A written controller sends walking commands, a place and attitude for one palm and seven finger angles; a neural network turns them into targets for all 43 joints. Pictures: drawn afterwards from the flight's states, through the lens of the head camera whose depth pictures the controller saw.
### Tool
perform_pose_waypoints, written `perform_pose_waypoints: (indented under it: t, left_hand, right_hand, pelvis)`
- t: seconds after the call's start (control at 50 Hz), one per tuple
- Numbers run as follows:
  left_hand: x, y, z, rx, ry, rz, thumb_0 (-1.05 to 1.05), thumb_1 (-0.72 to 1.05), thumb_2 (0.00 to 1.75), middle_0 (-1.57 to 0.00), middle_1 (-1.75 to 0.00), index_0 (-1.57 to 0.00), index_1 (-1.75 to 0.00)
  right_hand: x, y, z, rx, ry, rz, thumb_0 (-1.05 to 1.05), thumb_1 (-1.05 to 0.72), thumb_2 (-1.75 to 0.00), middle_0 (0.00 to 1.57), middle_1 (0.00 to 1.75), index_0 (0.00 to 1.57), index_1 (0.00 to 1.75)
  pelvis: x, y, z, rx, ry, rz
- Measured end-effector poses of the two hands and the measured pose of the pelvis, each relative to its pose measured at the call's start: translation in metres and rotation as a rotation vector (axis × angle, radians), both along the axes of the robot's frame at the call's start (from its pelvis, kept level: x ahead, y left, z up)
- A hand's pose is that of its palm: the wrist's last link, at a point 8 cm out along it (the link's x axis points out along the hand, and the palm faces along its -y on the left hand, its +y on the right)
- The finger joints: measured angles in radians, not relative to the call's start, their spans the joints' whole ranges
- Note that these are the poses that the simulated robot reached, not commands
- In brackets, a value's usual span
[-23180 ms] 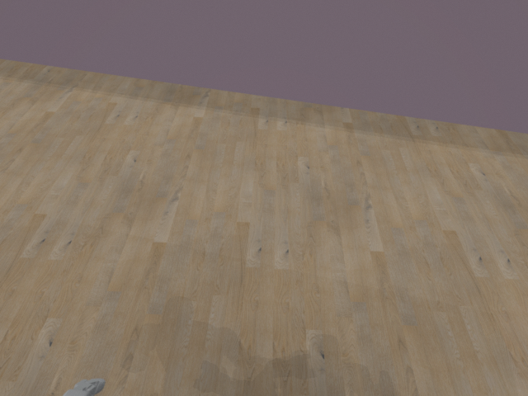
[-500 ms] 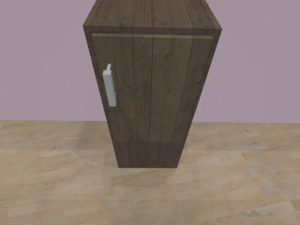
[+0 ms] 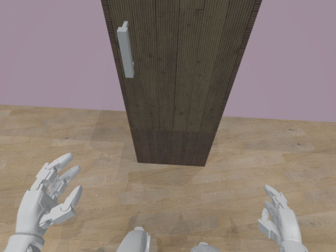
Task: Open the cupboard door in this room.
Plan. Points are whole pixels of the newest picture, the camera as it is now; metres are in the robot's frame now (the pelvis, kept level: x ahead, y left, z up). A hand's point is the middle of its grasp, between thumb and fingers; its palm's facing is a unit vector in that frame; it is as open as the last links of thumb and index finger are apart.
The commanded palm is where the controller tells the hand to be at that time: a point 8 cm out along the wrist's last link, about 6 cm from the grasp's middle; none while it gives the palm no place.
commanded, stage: raise the hand with hooked fingers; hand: left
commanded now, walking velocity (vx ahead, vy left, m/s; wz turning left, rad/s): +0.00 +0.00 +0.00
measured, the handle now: (127, 50) +0.62 +0.18 +0.13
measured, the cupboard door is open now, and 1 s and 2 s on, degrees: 0 0 0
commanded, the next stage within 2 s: move the hooked fingers beside the handle in 1.66 s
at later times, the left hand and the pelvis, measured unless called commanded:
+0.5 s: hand (50, 167) +0.26 +0.27 +0.09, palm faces +0.04 -1.00 -0.04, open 11.7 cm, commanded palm +0.23 +0.32 +0.10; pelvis +0.01 +0.04 +0.03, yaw -1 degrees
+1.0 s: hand (28, 136) +0.30 +0.31 +0.14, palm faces +0.07 -1.00 -0.04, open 13.9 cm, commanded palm +0.27 +0.36 +0.14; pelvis +0.02 +0.04 +0.05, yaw +0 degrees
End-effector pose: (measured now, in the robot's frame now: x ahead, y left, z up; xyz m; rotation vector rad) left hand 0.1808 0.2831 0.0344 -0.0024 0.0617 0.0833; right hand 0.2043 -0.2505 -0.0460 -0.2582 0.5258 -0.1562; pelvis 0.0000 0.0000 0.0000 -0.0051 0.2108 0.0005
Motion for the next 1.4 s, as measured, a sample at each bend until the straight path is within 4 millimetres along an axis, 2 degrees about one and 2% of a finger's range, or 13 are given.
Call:
perform_pose_waypoints:
  t: [0.08,0.24,0.38,0.48,0.74,0.86,1.0,1.24,1.4]
  left_hand:
    - [-0.001,0.005,0.01,0.027,-0.039,0.02,0.01,0.49,0.73,-0.23,-0.56,-0.23,-0.56]
    - [0.038,0.016,0.034,0.038,-0.029,-0.074,0.01,0.3,0.65,-0.24,-0.68,-0.25,-0.68]
    - [0.05,0.033,0.049,0.042,-0.017,-0.041,0.0,0.14,0.58,-0.25,-0.78,-0.26,-0.78]
    - [0.054,0.039,0.053,0.046,-0.031,-0.042,0.0,0.03,0.53,-0.26,-0.86,-0.27,-0.86]
    - [0.074,0.061,0.079,0.053,-0.057,-0.026,-0.01,-0.28,0.4,-0.28,-1.05,-0.29,-1.05]
    - [0.082,0.07,0.093,0.052,-0.058,-0.023,-0.01,-0.4,0.35,-0.29,-1.13,-0.3,-1.14]
    - [0.092,0.079,0.104,0.046,-0.047,-0.016,-0.01,-0.47,0.32,-0.3,-1.18,-0.3,-1.18]
    - [0.112,0.081,0.125,0.036,-0.064,-0.028,-0.02,-0.5,0.31,-0.3,-1.19,-0.3,-1.2]
    - [0.114,0.069,0.118,0.018,-0.041,-0.04,-0.02,-0.5,0.3,-0.3,-1.19,-0.3,-1.2]
  right_hand:
    - [-0.012,0.01,-0.006,-0.016,0.04,0.013,0.01,-0.91,-0.9,0.2,0.3,0.2,0.3]
    - [-0.056,0.029,-0.015,0.026,0.17,-0.035,0.01,-0.91,-0.9,0.2,0.3,0.2,0.3]
    - [-0.079,0.033,-0.007,0.03,0.218,-0.079,0.01,-0.91,-0.9,0.2,0.3,0.2,0.3]
    - [-0.075,0.034,0.0,0.001,0.218,-0.073,0.01,-0.91,-0.9,0.2,0.3,0.2,0.3]
    - [-0.031,0.059,0.027,0.001,0.121,-0.012,0.01,-0.91,-0.9,0.2,0.3,0.2,0.3]
    - [-0.021,0.069,0.033,0.02,0.108,0.013,0.01,-0.91,-0.9,0.2,0.3,0.2,0.3]
    - [-0.026,0.064,0.033,0.019,0.138,0.009,0.01,-0.91,-0.9,0.2,0.3,0.2,0.3]
    - [-0.048,0.037,0.033,-0.001,0.189,-0.047,0.01,-0.91,-0.9,0.2,0.3,0.2,0.3]
    - [-0.054,0.025,0.033,0.004,0.196,-0.067,0.01,-0.91,-0.9,0.2,0.3,0.2,0.3]
  pelvis:
    - [-0.003,0.001,0.0,-0.023,-0.01,0.012]
    - [-0.003,0.011,0.014,-0.04,-0.018,0.009]
    - [0.005,0.026,0.027,-0.036,-0.02,-0.007]
    - [0.008,0.036,0.031,-0.038,-0.027,-0.005]
    - [0.015,0.048,0.044,-0.044,-0.07,0.007]
    - [0.018,0.049,0.05,-0.042,-0.088,0.009]
    - [0.019,0.045,0.055,-0.038,-0.103,0.011]
    - [0.021,0.035,0.061,-0.03,-0.117,0.005]
    - [0.022,0.029,0.062,-0.023,-0.114,-0.005]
